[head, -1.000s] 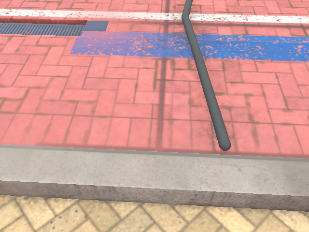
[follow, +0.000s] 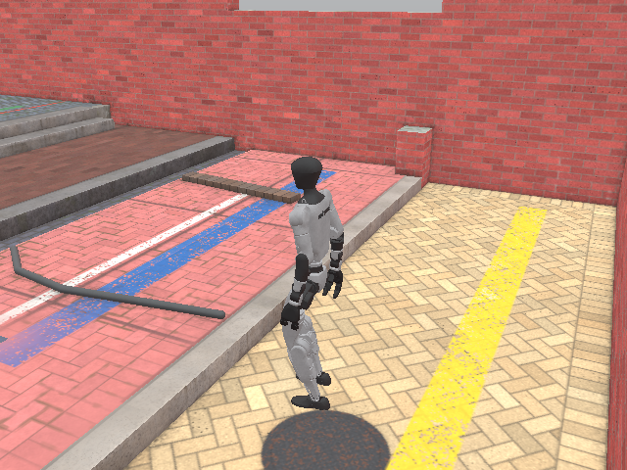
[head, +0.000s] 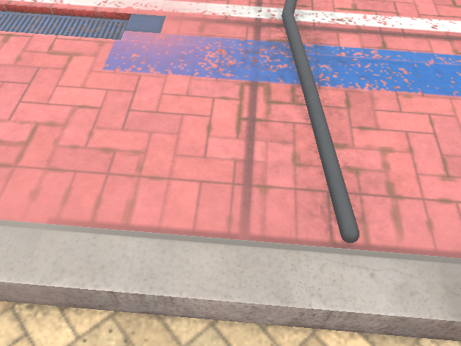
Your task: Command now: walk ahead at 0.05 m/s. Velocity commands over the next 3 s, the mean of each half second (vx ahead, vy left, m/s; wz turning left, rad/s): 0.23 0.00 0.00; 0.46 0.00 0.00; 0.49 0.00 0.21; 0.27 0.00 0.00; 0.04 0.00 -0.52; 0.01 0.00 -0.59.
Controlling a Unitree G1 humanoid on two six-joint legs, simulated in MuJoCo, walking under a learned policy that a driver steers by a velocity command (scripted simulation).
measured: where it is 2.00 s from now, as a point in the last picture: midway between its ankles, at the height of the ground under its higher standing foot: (248, 204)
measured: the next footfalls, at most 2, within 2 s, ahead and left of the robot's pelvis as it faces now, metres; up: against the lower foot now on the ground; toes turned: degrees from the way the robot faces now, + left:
right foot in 0.06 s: +0.07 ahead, -0.12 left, +0.00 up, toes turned -2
right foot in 0.40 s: +0.18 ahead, -0.13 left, +0.00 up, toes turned -4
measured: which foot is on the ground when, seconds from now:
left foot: down 0.00-0.42, up 0.44-0.88, down 0.90-1.00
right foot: up 0.00-0.04, down 0.06-0.20, up 0.22-0.38, down 0.40-0.90, up 0.92-1.00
